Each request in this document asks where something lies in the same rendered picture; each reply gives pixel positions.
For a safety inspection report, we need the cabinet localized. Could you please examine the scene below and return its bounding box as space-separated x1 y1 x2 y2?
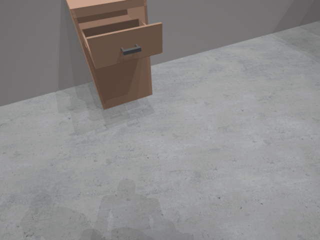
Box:
66 0 153 110

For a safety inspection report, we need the handle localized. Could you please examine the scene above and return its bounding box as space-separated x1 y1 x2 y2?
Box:
121 44 142 56

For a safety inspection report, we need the drawer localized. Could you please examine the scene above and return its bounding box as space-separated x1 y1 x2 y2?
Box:
81 18 163 70

